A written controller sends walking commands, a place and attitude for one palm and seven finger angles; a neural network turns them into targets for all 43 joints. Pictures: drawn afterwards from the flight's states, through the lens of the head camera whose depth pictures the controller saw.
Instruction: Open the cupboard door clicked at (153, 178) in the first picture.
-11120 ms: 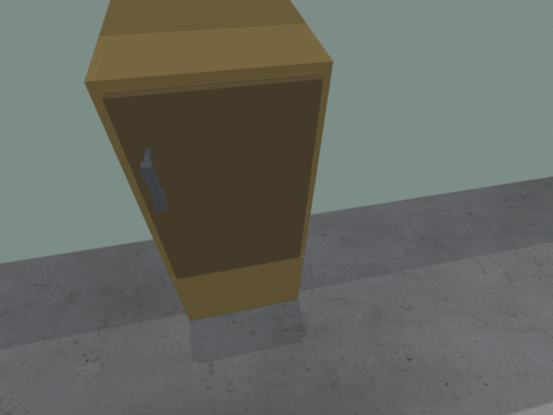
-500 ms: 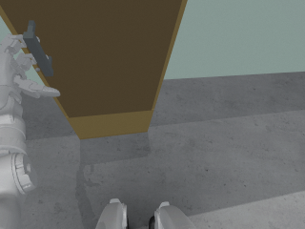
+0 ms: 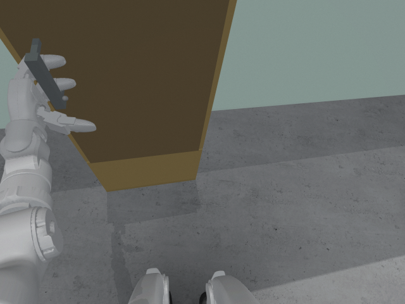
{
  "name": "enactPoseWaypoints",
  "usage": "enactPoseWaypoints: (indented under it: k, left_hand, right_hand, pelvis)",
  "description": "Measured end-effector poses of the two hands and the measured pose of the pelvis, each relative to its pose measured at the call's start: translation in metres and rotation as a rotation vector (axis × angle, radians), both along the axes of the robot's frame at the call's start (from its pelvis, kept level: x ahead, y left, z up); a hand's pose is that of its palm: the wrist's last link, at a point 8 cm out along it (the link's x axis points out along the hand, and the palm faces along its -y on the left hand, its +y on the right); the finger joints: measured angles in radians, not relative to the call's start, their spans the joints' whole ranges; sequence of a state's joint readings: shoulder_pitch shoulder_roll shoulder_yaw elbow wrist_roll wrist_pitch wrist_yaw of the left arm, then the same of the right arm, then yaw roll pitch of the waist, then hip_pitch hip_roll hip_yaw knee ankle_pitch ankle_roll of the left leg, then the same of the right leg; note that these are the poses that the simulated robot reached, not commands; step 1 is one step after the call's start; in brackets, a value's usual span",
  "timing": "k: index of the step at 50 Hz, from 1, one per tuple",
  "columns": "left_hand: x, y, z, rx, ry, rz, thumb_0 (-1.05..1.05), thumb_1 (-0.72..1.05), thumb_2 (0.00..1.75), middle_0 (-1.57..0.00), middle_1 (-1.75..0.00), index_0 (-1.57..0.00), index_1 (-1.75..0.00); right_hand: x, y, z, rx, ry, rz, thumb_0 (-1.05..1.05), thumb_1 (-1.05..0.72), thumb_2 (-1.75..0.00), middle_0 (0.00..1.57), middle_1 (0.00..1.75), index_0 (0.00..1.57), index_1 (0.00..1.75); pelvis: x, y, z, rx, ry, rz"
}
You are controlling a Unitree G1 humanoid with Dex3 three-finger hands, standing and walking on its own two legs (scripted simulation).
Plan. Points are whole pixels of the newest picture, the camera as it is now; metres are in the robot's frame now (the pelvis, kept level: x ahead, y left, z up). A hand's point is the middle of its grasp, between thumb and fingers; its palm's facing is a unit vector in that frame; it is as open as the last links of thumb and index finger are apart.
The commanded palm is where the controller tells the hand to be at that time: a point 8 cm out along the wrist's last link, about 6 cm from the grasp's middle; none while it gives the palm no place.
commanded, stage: slide the fingers in behind the handle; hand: left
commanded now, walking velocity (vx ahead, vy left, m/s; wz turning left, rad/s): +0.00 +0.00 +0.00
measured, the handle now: (49, 76) +0.54 +0.27 +0.08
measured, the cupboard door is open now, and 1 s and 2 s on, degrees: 0 0 36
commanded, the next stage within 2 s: close the thumb around the handle in 0.32 s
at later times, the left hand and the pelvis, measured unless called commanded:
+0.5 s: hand (62, 98) +0.49 +0.24 +0.07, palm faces +0.12 -0.99 -0.01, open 13.9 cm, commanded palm +0.47 +0.28 +0.06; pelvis +0.00 +0.00 +0.00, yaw +0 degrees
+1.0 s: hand (63, 95) +0.50 +0.24 +0.07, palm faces +0.12 -0.99 +0.00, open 6.2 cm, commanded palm +0.47 +0.28 +0.06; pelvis +0.00 +0.00 +0.00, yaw +0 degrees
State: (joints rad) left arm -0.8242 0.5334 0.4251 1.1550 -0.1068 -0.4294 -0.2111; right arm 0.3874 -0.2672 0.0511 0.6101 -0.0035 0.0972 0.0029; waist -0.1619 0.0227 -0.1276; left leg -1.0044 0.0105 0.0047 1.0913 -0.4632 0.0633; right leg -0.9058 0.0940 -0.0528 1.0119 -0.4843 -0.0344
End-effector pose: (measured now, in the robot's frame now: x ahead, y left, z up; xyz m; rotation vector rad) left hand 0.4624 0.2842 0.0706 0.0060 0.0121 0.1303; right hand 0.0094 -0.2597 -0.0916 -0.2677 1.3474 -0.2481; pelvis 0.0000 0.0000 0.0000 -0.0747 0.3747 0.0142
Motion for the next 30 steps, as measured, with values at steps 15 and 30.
enactPoseWaypoints:
  k: [15, 30]
  left_hand:
    - [-0.003, 0.002, 0.0, 0.001, 0.002, -0.003, -0.02, -0.5, 0.3, -0.3, -1.2, -0.3, -1.2]
    - [-0.001, 0.003, 0.0, -0.006, 0.003, -0.014, -0.02, -0.37, 0.36, -0.31, -1.22, -0.31, -1.22]
  right_hand:
    - [-0.002, -0.009, 0.001, -0.015, 0.002, -0.003, 0.01, -0.91, -0.89, 0.2, 0.3, 0.2, 0.3]
    - [-0.001, -0.006, 0.001, -0.016, 0.001, -0.002, 0.01, -0.91, -0.89, 0.2, 0.3, 0.2, 0.3]
  pelvis:
    - [-0.002, -0.005, 0.0, 0.002, -0.001, 0.002]
    - [-0.001, -0.003, -0.001, 0.0, 0.003, 0.001]
